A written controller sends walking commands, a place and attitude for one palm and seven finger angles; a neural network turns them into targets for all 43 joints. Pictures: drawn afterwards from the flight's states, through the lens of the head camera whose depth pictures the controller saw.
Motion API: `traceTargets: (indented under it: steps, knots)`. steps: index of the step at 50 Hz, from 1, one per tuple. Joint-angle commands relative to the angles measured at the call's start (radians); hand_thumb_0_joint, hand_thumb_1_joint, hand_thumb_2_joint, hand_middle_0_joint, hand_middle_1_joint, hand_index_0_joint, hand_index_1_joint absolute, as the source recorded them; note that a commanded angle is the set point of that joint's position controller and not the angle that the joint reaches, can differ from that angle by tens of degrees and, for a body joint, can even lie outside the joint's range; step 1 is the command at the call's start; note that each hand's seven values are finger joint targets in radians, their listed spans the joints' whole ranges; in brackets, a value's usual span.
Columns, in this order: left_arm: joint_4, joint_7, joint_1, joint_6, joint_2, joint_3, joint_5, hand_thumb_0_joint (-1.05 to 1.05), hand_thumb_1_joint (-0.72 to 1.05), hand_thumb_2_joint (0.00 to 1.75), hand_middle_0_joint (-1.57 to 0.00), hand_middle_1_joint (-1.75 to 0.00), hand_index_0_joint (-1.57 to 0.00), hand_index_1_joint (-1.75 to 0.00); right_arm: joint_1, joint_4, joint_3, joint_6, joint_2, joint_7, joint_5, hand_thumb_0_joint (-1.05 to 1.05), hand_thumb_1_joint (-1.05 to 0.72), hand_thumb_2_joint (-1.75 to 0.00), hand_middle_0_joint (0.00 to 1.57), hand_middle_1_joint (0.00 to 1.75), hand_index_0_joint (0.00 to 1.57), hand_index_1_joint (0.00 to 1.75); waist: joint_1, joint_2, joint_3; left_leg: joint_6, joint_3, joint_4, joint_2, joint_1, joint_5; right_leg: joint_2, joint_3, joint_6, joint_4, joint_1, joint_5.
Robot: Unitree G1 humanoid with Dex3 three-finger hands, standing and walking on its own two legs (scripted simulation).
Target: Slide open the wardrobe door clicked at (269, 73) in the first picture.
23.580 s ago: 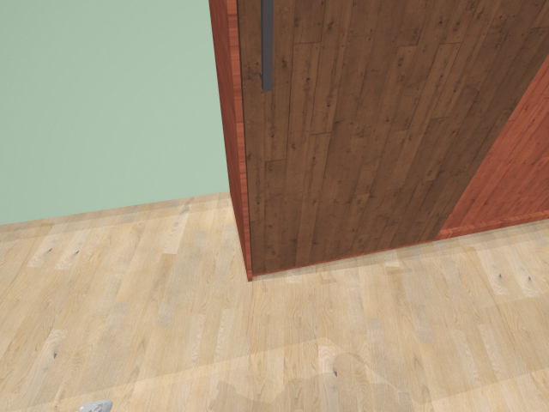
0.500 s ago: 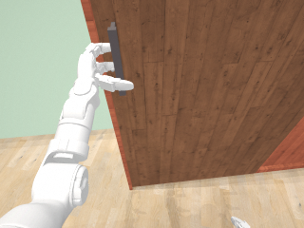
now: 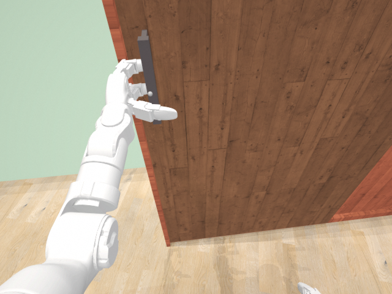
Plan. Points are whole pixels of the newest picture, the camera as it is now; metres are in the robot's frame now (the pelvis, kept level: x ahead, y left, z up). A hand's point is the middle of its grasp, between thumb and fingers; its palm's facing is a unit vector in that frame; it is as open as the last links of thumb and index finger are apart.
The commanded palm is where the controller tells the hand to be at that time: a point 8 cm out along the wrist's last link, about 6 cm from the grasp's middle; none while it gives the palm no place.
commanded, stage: slide the fingers in behind the handle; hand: left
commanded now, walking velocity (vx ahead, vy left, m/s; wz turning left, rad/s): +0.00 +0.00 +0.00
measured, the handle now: (151, 80) +0.50 +0.12 +0.21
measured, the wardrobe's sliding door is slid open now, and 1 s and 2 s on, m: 0.00 0.00 0.00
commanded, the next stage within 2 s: grip the handle and tug to test in 1.48 s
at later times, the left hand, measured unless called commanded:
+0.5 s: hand (153, 94) +0.44 +0.10 +0.21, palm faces +0.12 -0.99 +0.02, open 14.0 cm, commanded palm +0.41 +0.15 +0.21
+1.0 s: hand (159, 93) +0.44 +0.09 +0.22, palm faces +0.11 -0.99 +0.01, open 14.0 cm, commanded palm +0.41 +0.14 +0.21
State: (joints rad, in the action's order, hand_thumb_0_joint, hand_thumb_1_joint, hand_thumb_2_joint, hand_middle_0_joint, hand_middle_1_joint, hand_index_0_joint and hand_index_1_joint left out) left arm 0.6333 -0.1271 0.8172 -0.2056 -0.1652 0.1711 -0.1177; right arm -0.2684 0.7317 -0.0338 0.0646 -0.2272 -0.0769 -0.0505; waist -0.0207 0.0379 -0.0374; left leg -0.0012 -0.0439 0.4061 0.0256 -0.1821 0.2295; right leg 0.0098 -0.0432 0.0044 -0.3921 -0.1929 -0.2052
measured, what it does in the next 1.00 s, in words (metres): stands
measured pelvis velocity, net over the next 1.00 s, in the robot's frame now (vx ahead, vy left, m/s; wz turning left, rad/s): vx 0.00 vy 0.00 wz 0.01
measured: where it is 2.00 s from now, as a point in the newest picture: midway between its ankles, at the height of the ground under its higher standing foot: outside the picture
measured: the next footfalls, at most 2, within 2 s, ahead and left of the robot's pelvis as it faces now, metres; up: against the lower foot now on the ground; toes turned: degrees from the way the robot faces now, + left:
none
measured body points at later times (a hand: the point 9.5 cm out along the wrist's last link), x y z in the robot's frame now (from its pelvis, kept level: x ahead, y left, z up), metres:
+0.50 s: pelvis +0.00 +0.00 +0.00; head -0.01 -0.02 +0.45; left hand +0.42 +0.16 +0.22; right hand +0.15 -0.24 -0.11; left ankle -0.01 +0.12 -0.74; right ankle +0.00 -0.12 -0.74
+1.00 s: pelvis +0.00 +0.00 +0.00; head -0.01 -0.01 +0.45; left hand +0.43 +0.14 +0.22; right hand +0.13 -0.24 -0.11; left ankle -0.01 +0.12 -0.74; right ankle +0.00 -0.12 -0.74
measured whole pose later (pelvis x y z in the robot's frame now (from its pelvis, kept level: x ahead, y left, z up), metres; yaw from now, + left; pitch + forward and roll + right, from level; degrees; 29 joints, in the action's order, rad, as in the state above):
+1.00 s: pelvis +0.00 +0.00 +0.00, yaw +1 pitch +0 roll +0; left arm 0.55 -0.17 0.81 -0.26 -0.11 0.12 -0.12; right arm -0.24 0.73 -0.03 0.05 -0.22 -0.08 -0.04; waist -0.01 0.03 -0.03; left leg 0.00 -0.03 0.40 0.02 -0.17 0.23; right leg 0.01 -0.05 0.01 -0.39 -0.18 -0.21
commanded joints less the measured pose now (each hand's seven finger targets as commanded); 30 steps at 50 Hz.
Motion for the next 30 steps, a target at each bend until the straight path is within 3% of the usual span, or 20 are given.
traceTargets:
  steps: [1,2,5,6,7,11,15,16,18,20,21,24,26,30]
  knots:
    - [-0.309,-0.019,0.51,0.064,-0.142,0.017,0.002,0.0,-0.5,0.3,-0.3,-1.2,-0.3,-1.2,0.097,-0.15,0.04,0.053,-0.112,-0.004,0.004,0.0,-0.9,-0.9,0.2,0.3,0.2,0.3,0.02,-0.056,-0.313,0.023,0.019,-0.023,-0.01,0.121,-0.277,-0.018,-0.002,0.018,0.034,0.108,0.249]
    - [-0.305,-0.02,0.49,0.061,-0.157,0.037,-0.005,0.0,-0.5,0.3,-0.3,-1.2,-0.3,-1.2,0.099,-0.148,0.039,0.051,-0.113,-0.006,0.006,0.0,-0.9,-0.9,0.2,0.3,0.2,0.3,0.021,-0.073,-0.309,0.025,0.016,-0.022,-0.01,0.117,-0.282,-0.018,0.001,0.015,0.034,0.111,0.268]
    - [-0.312,-0.017,0.52,0.042,-0.139,0.01,-0.001,0.0,-0.5,0.3,-0.3,-1.2,-0.3,-1.2,0.101,-0.144,0.035,0.048,-0.111,-0.008,0.005,0.0,-0.9,-0.9,0.2,0.3,0.2,0.3,0.005,-0.078,-0.284,0.026,0.014,-0.023,-0.011,0.113,-0.258,-0.017,0.003,0.011,0.041,0.09,0.255]
    - [-0.294,-0.02,0.495,0.037,-0.162,0.03,0.005,0.0,-0.5,0.3,-0.3,-1.2,-0.3,-1.2,0.104,-0.143,0.039,0.042,-0.115,-0.009,0.005,0.0,-0.9,-0.9,0.2,0.3,0.2,0.3,0.014,-0.093,-0.281,0.026,0.015,-0.025,-0.009,0.112,-0.264,-0.016,0.001,0.012,0.044,0.105,0.249]
    - [-0.315,-0.019,0.507,0.032,-0.138,0.007,0.006,0.0,-0.5,0.3,-0.3,-1.2,-0.3,-1.2,0.115,-0.149,0.035,0.041,-0.109,-0.009,0.005,0.0,-0.9,-0.9,0.2,0.3,0.2,0.3,0.01,-0.057,-0.272,0.026,0.012,-0.026,-0.011,0.115,-0.266,-0.013,0.004,0.012,0.044,0.094,0.256]
    - [-0.324,-0.017,0.471,0.01,-0.132,0.015,-0.004,0.0,-0.5,0.3,-0.3,-1.2,-0.3,-1.2,0.125,-0.155,0.035,0.033,-0.11,-0.01,0.004,0.0,-0.9,-0.9,0.2,0.3,0.2,0.3,0.019,-0.077,-0.29,0.026,0.012,-0.02,-0.015,0.123,-0.29,-0.014,0.0,0.014,0.04,0.117,0.287]
    - [-0.296,-0.009,0.5,-0.015,-0.084,-0.029,-0.008,0.0,-0.5,0.3,-0.3,-1.2,-0.3,-1.2,0.129,-0.149,0.027,0.027,-0.105,-0.014,0.001,0.0,-0.9,-0.9,0.2,0.3,0.2,0.3,-0.006,-0.08,-0.228,0.026,0.016,-0.023,-0.015,0.111,-0.244,-0.013,-0.001,0.01,0.052,0.067,0.242]
    - [-0.285,-0.014,0.503,-0.015,-0.099,-0.018,-0.007,0.0,-0.5,0.3,-0.3,-1.2,-0.3,-1.2,0.129,-0.146,0.031,0.026,-0.111,-0.015,0.002,0.0,-0.9,-0.9,0.2,0.3,0.2,0.3,-0.002,-0.075,-0.223,0.027,0.018,-0.024,-0.015,0.115,-0.239,-0.011,0.0,0.009,0.057,0.067,0.226]
    - [-0.288,-0.018,0.529,-0.015,-0.114,-0.008,-0.008,0.0,-0.5,0.3,-0.3,-1.2,-0.3,-1.2,0.131,-0.144,0.028,0.025,-0.108,-0.016,0.004,0.0,-0.9,-0.9,0.2,0.3,0.2,0.3,-0.002,-0.072,-0.233,0.027,0.02,-0.022,-0.017,0.11,-0.23,-0.011,0.002,0.011,0.055,0.066,0.218]
    - [-0.323,-0.02,0.539,-0.001,-0.098,-0.013,-0.013,0.0,-0.5,0.3,-0.3,-1.2,-0.3,-1.2,0.13,-0.151,0.029,0.03,-0.104,-0.015,0.008,0.0,-0.9,-0.9,0.2,0.3,0.2,0.3,0.002,-0.087,-0.285,0.026,0.023,-0.018,-0.019,0.125,-0.265,-0.012,0.0,0.013,0.041,0.09,0.258]
    - [-0.322,-0.022,0.514,0.009,-0.115,0.0,-0.015,0.0,-0.5,0.3,-0.3,-1.2,-0.3,-1.2,0.134,-0.152,0.031,0.029,-0.108,-0.014,0.007,0.0,-0.9,-0.9,0.2,0.3,0.2,0.3,0.014,-0.07,-0.298,0.025,0.023,-0.019,-0.017,0.129,-0.282,-0.01,0.002,0.014,0.039,0.108,0.266]
    - [-0.324,-0.026,0.546,0.024,-0.09,-0.02,-0.012,0.0,-0.5,0.3,-0.3,-1.2,-0.3,-1.2,0.124,-0.144,0.029,0.034,-0.1,-0.011,0.009,0.0,-0.9,-0.9,0.2,0.3,0.2,0.3,0.0,-0.064,-0.296,0.024,0.019,-0.013,-0.02,0.127,-0.278,-0.011,0.002,0.012,0.035,0.097,0.28]
    - [-0.316,-0.034,0.511,0.028,-0.108,-0.007,-0.001,0.0,-0.5,0.3,-0.3,-1.2,-0.3,-1.2,0.126,-0.145,0.033,0.03,-0.105,-0.01,0.009,0.0,-0.9,-0.9,0.2,0.3,0.2,0.3,0.015,-0.073,-0.305,0.023,0.02,-0.018,-0.017,0.13,-0.297,-0.011,0.002,0.014,0.034,0.116,0.287]
    - [-0.308,-0.038,0.495,0.009,-0.086,-0.009,-0.005,0.0,-0.5,0.3,-0.3,-1.2,-0.3,-1.2,0.122,-0.143,0.031,0.027,-0.101,-0.007,0.011,0.0,-0.9,-0.9,0.2,0.3,0.2,0.3,0.012,-0.089,-0.301,0.023,0.012,-0.017,-0.019,0.12,-0.301,-0.012,-0.001,0.011,0.032,0.116,0.313]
